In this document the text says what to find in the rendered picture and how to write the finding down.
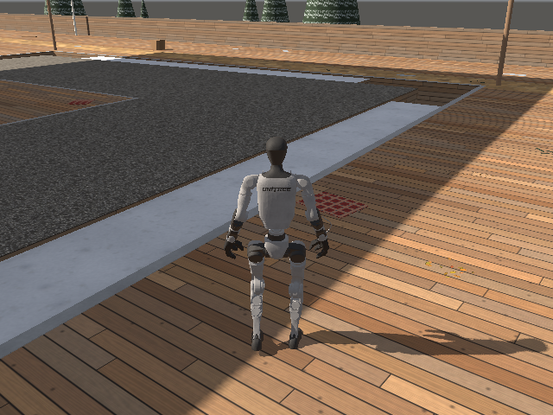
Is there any right robot forearm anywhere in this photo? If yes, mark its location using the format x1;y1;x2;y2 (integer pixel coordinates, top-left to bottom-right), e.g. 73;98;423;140
310;208;327;241

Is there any robot right hand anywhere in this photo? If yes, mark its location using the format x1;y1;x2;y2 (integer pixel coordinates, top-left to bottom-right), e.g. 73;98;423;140
309;239;329;259

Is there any left robot upper arm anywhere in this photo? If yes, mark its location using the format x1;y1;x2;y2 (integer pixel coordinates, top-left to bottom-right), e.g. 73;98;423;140
234;175;258;222

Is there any robot left hand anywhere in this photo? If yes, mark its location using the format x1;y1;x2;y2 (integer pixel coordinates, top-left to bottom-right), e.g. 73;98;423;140
224;239;244;259

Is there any left robot forearm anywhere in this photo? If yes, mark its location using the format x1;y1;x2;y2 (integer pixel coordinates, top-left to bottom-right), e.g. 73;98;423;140
226;209;244;243

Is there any right robot upper arm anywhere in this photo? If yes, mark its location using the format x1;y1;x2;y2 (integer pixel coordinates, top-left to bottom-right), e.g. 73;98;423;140
295;174;319;221

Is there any left robot foot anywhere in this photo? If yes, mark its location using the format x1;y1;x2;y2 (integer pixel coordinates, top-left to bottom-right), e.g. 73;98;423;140
251;329;264;351

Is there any robot right thigh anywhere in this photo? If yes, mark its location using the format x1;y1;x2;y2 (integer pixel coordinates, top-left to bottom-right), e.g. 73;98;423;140
289;240;306;298

